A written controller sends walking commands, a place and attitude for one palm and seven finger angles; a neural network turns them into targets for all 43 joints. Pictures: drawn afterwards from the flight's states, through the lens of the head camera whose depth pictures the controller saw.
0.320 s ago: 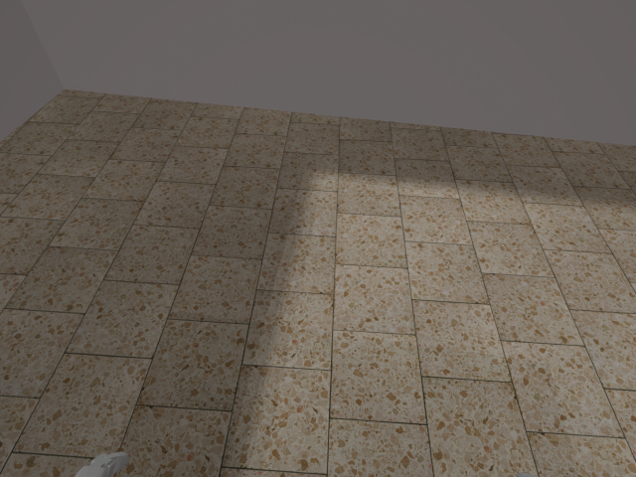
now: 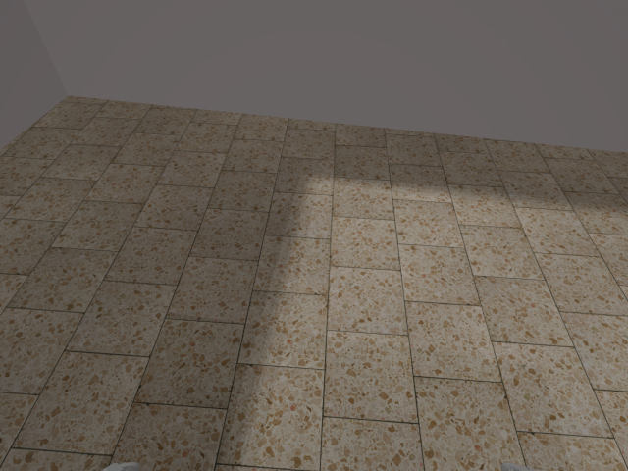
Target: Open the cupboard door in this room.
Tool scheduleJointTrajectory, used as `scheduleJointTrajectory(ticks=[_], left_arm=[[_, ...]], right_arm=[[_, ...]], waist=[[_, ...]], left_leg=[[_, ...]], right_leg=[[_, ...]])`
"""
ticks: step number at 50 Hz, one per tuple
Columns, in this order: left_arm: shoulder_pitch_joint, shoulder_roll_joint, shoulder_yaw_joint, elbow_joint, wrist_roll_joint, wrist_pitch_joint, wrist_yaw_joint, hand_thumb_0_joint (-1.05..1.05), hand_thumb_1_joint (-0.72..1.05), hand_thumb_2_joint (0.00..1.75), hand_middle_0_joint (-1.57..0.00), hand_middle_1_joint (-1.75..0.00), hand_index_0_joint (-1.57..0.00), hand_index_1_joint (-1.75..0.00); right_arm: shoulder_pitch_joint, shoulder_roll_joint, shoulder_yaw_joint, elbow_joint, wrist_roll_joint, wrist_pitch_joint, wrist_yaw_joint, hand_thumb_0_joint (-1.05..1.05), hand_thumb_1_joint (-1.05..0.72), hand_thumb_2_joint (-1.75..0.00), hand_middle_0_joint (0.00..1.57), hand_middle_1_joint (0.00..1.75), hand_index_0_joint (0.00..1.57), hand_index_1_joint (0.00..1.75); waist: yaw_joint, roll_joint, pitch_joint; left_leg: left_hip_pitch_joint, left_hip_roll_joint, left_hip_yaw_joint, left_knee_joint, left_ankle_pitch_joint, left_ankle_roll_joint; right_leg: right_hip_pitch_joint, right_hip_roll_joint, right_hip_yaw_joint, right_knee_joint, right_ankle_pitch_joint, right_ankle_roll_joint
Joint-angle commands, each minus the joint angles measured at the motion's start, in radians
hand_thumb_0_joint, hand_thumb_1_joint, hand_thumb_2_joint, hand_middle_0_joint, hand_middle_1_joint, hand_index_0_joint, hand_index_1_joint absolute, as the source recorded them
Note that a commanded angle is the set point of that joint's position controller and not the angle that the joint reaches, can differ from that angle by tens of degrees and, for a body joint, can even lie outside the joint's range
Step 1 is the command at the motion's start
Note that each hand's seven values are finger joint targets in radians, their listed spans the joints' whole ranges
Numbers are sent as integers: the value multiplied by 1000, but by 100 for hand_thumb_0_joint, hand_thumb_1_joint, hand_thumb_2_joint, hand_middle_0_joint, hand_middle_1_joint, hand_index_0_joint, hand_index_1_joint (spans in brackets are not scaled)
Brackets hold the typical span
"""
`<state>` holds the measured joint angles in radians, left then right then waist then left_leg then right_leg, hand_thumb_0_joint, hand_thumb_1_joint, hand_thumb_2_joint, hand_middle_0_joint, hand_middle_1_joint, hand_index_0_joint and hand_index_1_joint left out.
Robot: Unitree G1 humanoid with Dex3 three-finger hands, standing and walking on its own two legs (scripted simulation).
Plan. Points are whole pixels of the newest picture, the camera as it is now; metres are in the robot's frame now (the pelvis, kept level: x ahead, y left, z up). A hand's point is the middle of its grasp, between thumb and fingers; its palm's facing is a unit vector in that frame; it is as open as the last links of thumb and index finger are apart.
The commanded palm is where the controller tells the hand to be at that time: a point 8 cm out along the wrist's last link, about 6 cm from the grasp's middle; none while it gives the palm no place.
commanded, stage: stand and wait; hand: left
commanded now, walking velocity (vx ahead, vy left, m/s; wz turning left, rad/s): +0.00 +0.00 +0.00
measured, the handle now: out of the picture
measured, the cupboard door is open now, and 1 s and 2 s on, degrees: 0 0 0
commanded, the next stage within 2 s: turn or walk to find it in 0.58 s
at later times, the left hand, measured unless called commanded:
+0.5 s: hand out of the picture +0.05 +0.24 -0.15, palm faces -0.02 -0.94 -0.34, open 7.4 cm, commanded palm none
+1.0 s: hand out of the picture +0.02 +0.21 -0.19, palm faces +0.08 -0.97 -0.24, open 7.4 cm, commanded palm none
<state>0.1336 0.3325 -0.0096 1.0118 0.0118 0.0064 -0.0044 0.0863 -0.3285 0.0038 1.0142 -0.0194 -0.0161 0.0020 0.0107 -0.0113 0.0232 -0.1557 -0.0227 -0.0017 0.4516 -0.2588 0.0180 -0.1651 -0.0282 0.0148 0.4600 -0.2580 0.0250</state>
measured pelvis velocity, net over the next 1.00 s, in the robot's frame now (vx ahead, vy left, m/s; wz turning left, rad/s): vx -0.03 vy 0.00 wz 0.09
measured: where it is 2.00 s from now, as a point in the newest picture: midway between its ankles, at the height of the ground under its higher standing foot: outside the picture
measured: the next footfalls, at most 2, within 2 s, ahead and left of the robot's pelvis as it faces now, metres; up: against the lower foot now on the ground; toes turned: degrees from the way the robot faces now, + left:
right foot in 1.26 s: -0.01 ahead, -0.15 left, +0.00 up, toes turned +12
left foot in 1.66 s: -0.11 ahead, +0.09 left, +0.00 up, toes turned +28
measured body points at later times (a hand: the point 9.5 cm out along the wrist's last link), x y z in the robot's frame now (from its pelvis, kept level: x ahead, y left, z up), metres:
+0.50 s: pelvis -0.02 -0.01 +0.00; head -0.02 -0.02 +0.45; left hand +0.05 +0.28 -0.13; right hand +0.05 -0.32 -0.13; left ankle -0.01 +0.11 -0.74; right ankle +0.00 -0.14 -0.74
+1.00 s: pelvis -0.03 +0.00 -0.01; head +0.00 +0.02 +0.44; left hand +0.01 +0.26 -0.17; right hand +0.04 -0.25 -0.15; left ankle -0.01 +0.11 -0.74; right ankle -0.01 -0.13 -0.73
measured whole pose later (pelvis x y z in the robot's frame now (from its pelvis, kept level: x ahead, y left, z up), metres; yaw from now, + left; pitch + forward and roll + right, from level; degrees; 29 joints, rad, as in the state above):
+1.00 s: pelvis -0.03 +0.00 -0.01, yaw +5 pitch +0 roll +0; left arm 0.18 0.26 0.01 0.98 0.01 0.06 0.02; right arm 0.21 -0.22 -0.01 1.01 -0.02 0.03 0.01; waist -0.01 -0.04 0.07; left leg -0.33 -0.06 -0.08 0.61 -0.27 0.02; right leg -0.32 -0.05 -0.05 0.68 -0.38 0.03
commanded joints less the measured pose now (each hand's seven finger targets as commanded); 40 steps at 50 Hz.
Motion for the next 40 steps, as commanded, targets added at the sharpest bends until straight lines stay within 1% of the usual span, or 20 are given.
scheduleJointTrajectory(ticks=[1,2,3,5,6,10,16,17,20,24,25,26,27,28,31,32,33,36,37,40], left_arm=[[-53,209,47,-62,0,-27,19,0,90,90,-20,-30,-20,-30],[-52,210,47,-57,0,-27,18,0,90,90,-20,-30,-20,-30],[-50,209,47,-54,0,-27,18,0,90,90,-20,-30,-20,-30],[-49,213,45,-44,-1,-28,18,0,90,90,-20,-30,-20,-30],[-47,213,45,-41,0,-28,17,0,90,90,-20,-30,-20,-30],[-48,217,45,-26,-1,-31,15,0,90,90,-20,-30,-20,-30],[-46,219,43,-8,-2,-31,14,0,90,90,-20,-30,-20,-30],[-43,220,43,-4,-2,-32,14,0,90,90,-20,-30,-20,-30],[-47,221,44,0,-1,-32,14,0,90,90,-20,-30,-20,-30],[-46,220,43,4,-1,-31,15,0,90,90,-20,-30,-20,-30],[-45,221,43,6,-1,-31,14,0,90,90,-20,-30,-20,-30],[-46,221,43,7,-1,-31,14,0,90,90,-20,-30,-20,-30],[-48,219,43,7,0,-31,14,0,90,90,-20,-30,-20,-30],[-46,218,42,8,-1,-30,13,0,90,90,-20,-30,-20,-30],[-48,222,47,3,0,-28,14,0,90,90,-20,-30,-20,-30],[-41,210,47,2,0,-25,15,0,90,90,-20,-30,-20,-30],[-32,189,45,1,0,-19,18,0,90,90,-20,-30,-20,-30],[15,121,36,-3,0,2,26,0,90,90,-20,-30,-20,-30],[28,116,37,-10,0,5,29,0,90,90,-20,-30,-20,-30],[40,134,48,-38,2,12,34,0,90,90,-20,-30,-20,-30]], right_arm=[[-51,-214,-54,-52,6,-23,-17,0,-90,-90,20,30,20,30],[-51,-214,-53,-48,7,-22,-17,0,-90,-90,20,30,20,30],[-48,-214,-53,-44,6,-22,-17,0,-90,-90,20,30,20,30],[-50,-215,-52,-33,8,-20,-16,0,-90,-90,20,30,20,30],[-45,-214,-52,-30,8,-20,-15,0,-90,-90,20,30,20,30],[-36,-217,-49,-9,9,-17,-13,0,-90,-90,20,30,20,30],[-22,-223,-46,16,10,-19,-12,0,-90,-90,20,30,20,30],[-20,-223,-45,18,10,-19,-13,0,-90,-90,20,30,20,30],[-13,-224,-45,25,9,-18,-12,0,-90,-90,20,30,20,30],[-9,-224,-45,34,10,-18,-11,0,-90,-90,20,30,20,30],[-12,-223,-43,36,9,-17,-11,0,-90,-90,20,30,20,30],[-7,-223,-44,38,9,-17,-11,0,-90,-90,20,30,20,30],[-6,-223,-43,38,9,-18,-11,0,-90,-90,20,30,20,30],[-7,-226,-43,39,9,-18,-11,0,-90,-90,20,30,20,30],[-5,-222,-44,35,8,-15,-9,0,-90,-90,20,30,20,30],[1,-211,-43,31,7,-12,-8,0,-90,-90,20,30,20,30],[8,-188,-39,28,7,-7,-7,0,-90,-90,20,30,20,30],[49,-106,-27,20,4,12,-3,0,-90,-90,20,30,20,30],[63,-91,-25,14,4,17,-3,0,-90,-90,20,30,20,30],[89,-82,-34,-9,5,31,-2,0,-90,-90,20,30,20,30]], waist=[[-12,22,-84],[-11,17,-71],[-12,12,-72],[-10,21,-59],[-11,11,-54],[-13,3,-41],[-12,10,-49],[-10,-1,-48],[-13,-6,-39],[-11,9,-31],[-9,7,-19],[-11,3,-23],[-11,-1,-16],[-11,8,-17],[-10,5,-8],[-10,7,-14],[-8,12,-5],[-6,-4,-20],[-4,-29,-32],[-9,-67,-56]], left_leg=[[23,130,-91,-85,250,26],[15,129,-90,-91,228,24],[17,129,-93,-95,226,24],[17,130,-93,-102,198,23],[11,129,-95,-108,171,23],[3,128,-98,-119,125,19],[-1,132,-105,-133,107,17],[2,132,-103,-132,108,16],[-2,132,-104,-135,98,14],[-10,132,-110,-142,85,13],[-15,132,-109,-147,69,14],[-14,131,-109,-147,70,13],[-16,131,-111,-148,74,13],[-13,132,-109,-151,63,12],[-41,128,-120,-140,68,15],[-47,128,-120,-130,83,14],[-67,127,-123,-118,85,12],[-116,114,-117,-66,108,2],[-132,106,-110,-38,124,-2],[-150,78,-85,63,128,-11]], right_leg=[[26,-89,68,-64,221,-50],[21,-89,69,-72,205,-50],[23,-90,72,-76,206,-51],[14,-90,78,-88,185,-51],[11,-91,80,-96,164,-51],[1,-93,94,-121,116,-55],[9,-93,99,-133,89,-55],[8,-94,100,-138,90,-55],[-2,-94,105,-145,71,-57],[-5,-91,107,-151,49,-56],[-15,-92,107,-157,31,-55],[-13,-90,111,-156,31,-55],[-16,-90,111,-157,35,-56],[-21,-90,109,-160,24,-55],[-18,-93,101,-148,11,-52],[-16,-96,95,-137,15,-51],[-21,-98,89,-127,11,-46],[-18,-118,81,-96,18,-35],[-6,-130,85,-92,39,-36],[-23,-191,101,-81,80,-69]])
